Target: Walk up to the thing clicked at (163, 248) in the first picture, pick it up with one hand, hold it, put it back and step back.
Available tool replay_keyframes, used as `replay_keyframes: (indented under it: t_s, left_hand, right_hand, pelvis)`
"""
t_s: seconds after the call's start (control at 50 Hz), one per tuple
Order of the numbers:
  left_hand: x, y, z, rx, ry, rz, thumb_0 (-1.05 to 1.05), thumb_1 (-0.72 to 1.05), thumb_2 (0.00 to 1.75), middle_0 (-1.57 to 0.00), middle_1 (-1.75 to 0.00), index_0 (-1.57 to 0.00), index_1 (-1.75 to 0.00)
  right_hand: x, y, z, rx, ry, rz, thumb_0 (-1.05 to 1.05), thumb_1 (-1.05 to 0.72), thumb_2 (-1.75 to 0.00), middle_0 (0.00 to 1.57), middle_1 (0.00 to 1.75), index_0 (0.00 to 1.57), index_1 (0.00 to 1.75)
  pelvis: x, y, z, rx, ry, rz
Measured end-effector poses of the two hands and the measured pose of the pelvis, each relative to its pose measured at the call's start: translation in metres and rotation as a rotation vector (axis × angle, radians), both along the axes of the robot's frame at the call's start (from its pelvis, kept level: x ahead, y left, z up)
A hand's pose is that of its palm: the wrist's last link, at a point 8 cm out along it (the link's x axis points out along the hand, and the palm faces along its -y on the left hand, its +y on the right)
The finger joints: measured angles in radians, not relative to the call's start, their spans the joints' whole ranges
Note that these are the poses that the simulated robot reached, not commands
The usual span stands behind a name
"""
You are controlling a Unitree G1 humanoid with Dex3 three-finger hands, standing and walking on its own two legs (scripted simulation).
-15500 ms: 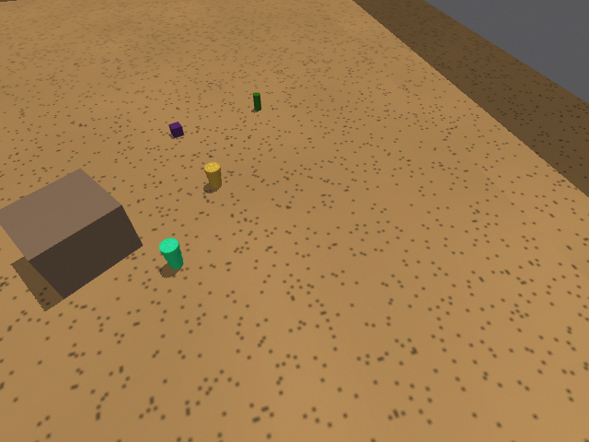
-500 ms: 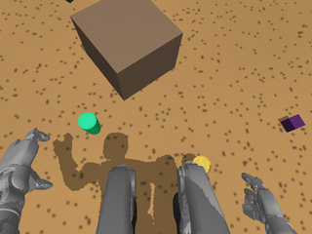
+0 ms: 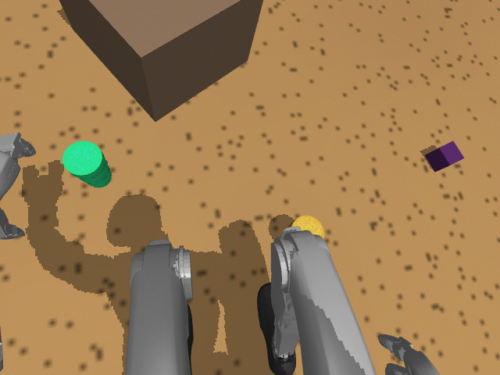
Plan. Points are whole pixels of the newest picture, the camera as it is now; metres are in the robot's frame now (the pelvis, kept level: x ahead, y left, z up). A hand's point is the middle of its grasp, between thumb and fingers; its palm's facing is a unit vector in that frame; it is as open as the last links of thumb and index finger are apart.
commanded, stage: rise first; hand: left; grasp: from above
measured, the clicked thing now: (92, 168) +0.52 +0.31 -0.32
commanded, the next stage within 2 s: approach in 0.66 s
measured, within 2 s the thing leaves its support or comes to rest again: neither
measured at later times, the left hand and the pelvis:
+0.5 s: hand (29, 179) +0.45 +0.36 -0.18, palm faces -0.44 -0.07 -0.90, open 14.0 cm; pelvis +0.01 +0.00 -0.03, yaw -1 degrees
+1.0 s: hand (57, 163) +0.49 +0.33 -0.21, palm faces -0.43 -0.05 -0.90, open 14.1 cm; pelvis +0.01 +0.00 -0.04, yaw -3 degrees
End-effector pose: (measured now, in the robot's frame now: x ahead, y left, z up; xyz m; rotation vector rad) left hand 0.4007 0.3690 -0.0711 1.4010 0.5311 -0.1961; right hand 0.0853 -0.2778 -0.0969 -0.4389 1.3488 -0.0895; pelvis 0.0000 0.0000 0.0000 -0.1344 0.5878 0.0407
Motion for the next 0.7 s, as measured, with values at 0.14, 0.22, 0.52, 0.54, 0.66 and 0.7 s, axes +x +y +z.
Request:
replay_keyframes:
  t_s: [0.14, 0.22, 0.52, 0.54, 0.66, 0.7]
  left_hand:
    - [0.015, 0.001, -0.022, 0.053, -0.003, -0.035, 0.0, -0.49, 0.99, -0.11, -0.96, -0.1, -0.96]
    - [0.024, -0.001, -0.031, 0.068, -0.004, -0.051, 0.0, -0.48, 0.98, -0.12, -0.94, -0.11, -0.95]
    - [0.051, -0.008, -0.052, 0.08, -0.011, -0.073, 0.0, -0.49, 0.97, -0.12, -0.96, -0.12, -0.96]
    - [0.052, -0.007, -0.053, 0.078, -0.012, -0.068, 0.0, -0.5, 0.98, -0.12, -0.96, -0.12, -0.96]
    - [0.057, -0.005, -0.064, 0.083, -0.007, -0.067, 0.0, -0.53, 1.0, -0.09, -1.0, -0.09, -1.0]
    - [0.059, -0.005, -0.067, 0.085, -0.008, -0.068, 0.0, -0.54, 1.01, -0.09, -1.0, -0.08, -1.0]
  right_hand:
    - [-0.001, 0.002, -0.01, -0.012, 0.04, 0.009, 0.0, -0.9, -0.9, 0.21, 0.3, 0.21, 0.29]
    - [0.0, 0.003, -0.016, -0.008, 0.054, 0.017, 0.0, -0.9, -0.9, 0.21, 0.3, 0.21, 0.29]
    - [-0.006, 0.0, -0.032, -0.003, 0.126, 0.036, 0.0, -0.92, -0.91, 0.21, 0.3, 0.21, 0.3]
    - [-0.007, 0.0, -0.032, -0.005, 0.129, 0.036, 0.0, -0.92, -0.91, 0.21, 0.3, 0.21, 0.3]
    - [-0.01, 0.001, -0.032, -0.018, 0.15, 0.029, 0.0, -0.92, -0.91, 0.21, 0.3, 0.21, 0.29]
    - [-0.011, 0.001, -0.032, -0.02, 0.158, 0.027, 0.0, -0.92, -0.91, 0.21, 0.3, 0.21, 0.29]
  pelvis:
    - [0.002, 0.003, -0.013, -0.011, 0.009, 0.003]
    - [0.003, 0.002, -0.019, -0.012, 0.013, 0.001]
    - [0.01, -0.002, -0.035, -0.014, 0.016, -0.016]
    - [0.011, -0.002, -0.036, -0.015, 0.017, -0.017]
    - [0.013, 0.0, -0.039, -0.025, 0.026, -0.022]
    - [0.014, 0.001, -0.04, -0.027, 0.029, -0.022]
